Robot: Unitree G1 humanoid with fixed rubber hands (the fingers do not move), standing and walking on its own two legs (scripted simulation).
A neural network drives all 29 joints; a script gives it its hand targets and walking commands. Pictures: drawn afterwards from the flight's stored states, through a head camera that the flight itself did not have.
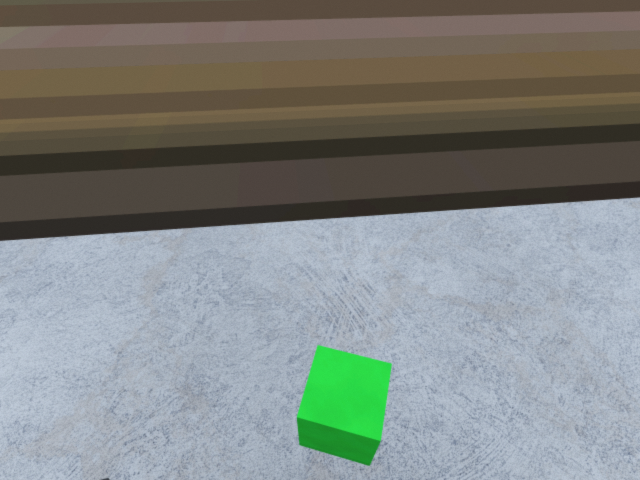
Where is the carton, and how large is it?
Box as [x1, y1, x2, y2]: [297, 345, 391, 465]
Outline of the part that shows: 318,345 297,414 299,444 369,465 380,441 391,364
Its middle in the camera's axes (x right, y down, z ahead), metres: +0.07 +0.48 +1.09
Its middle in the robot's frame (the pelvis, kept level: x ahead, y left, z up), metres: +0.45 -0.05 -0.66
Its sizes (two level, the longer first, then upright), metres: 0.210 0.200 0.250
